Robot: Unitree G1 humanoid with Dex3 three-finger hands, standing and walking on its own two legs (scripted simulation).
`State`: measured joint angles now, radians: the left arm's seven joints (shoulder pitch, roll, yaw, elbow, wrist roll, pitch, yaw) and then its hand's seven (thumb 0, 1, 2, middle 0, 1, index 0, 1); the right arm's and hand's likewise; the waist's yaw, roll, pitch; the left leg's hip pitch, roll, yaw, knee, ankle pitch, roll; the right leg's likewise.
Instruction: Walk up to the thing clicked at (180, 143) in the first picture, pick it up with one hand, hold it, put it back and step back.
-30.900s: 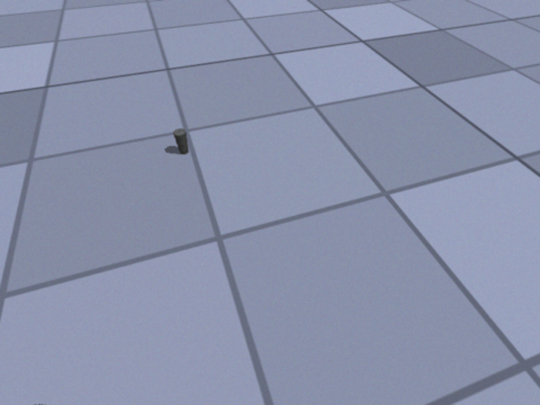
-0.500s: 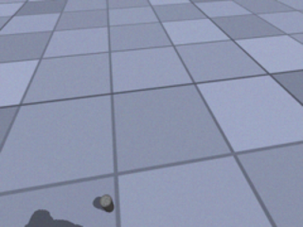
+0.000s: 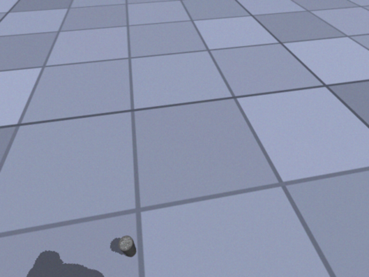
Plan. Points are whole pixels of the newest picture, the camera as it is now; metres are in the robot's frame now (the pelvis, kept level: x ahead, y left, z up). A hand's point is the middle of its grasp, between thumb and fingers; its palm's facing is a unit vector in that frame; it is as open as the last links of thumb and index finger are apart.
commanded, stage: step back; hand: left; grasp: from the side
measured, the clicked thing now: (128, 247) +0.40 +0.30 -0.71
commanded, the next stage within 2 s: none
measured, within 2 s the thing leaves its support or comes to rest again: neither
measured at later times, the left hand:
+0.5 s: hand out of the picture +0.06 +0.31 -0.18, palm faces -0.10 -0.93 -0.35, open 7.4 cm
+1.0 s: hand out of the picture -0.06 +0.30 -0.16, palm faces -0.05 -0.92 -0.39, open 7.4 cm
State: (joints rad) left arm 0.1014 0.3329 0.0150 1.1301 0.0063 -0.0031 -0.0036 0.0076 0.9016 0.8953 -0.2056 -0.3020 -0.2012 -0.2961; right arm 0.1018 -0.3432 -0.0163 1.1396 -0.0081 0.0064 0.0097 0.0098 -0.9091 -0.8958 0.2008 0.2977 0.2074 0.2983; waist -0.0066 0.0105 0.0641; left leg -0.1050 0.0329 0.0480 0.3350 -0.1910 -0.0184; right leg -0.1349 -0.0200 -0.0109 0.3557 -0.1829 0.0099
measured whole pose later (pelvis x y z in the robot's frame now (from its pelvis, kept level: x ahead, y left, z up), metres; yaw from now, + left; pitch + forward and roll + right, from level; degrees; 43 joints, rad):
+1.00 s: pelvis -0.20 +0.05 -0.03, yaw -2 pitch -2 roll +0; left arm 0.12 0.37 0.06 0.76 0.04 0.05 0.01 0.01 0.90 0.90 -0.21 -0.30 -0.20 -0.30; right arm 0.19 -0.41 -0.05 0.88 -0.01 0.03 -0.02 0.01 -0.91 -0.90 0.20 0.30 0.21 0.30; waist 0.00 -0.01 0.17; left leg -0.28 -0.05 -0.05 0.76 -0.46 -0.01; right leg -0.35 -0.02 0.01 0.65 -0.27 0.00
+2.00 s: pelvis -0.54 +0.00 -0.02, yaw -2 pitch -2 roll -1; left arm 0.12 0.39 0.07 0.80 0.02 0.07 0.00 0.01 0.90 0.90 -0.21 -0.30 -0.20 -0.30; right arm 0.15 -0.37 -0.04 0.84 -0.04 0.02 -0.02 0.01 -0.90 -0.90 0.21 0.30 0.21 0.30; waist 0.01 -0.02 0.17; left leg -0.38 0.03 -0.02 0.62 -0.22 0.01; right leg -0.39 0.06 0.10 1.07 -0.54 0.01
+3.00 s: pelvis -0.63 +0.00 -0.02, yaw +2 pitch -3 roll +1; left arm 0.21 0.38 0.04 1.00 0.02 0.00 -0.01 0.01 0.90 0.90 -0.21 -0.30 -0.20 -0.30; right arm 0.19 -0.38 -0.07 1.02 -0.04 -0.01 0.02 0.01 -0.91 -0.90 0.20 0.30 0.21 0.30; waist 0.03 -0.02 0.08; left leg -0.31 -0.01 -0.01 0.59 -0.23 -0.01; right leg -0.24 -0.05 0.00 0.66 -0.41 0.00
